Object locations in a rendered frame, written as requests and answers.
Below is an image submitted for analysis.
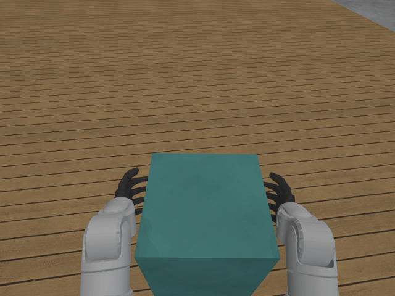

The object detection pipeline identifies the right robot forearm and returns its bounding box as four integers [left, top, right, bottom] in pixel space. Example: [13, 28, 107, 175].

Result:
[276, 202, 339, 296]

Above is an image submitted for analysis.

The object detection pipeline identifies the robot right hand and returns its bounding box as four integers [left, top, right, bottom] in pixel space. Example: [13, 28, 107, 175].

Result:
[264, 173, 295, 223]

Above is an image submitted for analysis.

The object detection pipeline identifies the left robot forearm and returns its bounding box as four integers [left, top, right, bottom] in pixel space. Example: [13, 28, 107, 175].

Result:
[80, 197, 136, 296]

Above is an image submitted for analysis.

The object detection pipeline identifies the carton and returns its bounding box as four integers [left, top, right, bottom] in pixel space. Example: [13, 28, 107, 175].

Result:
[134, 153, 280, 296]

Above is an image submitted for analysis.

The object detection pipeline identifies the robot left hand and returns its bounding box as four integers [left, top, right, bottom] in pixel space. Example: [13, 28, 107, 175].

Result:
[114, 168, 148, 215]

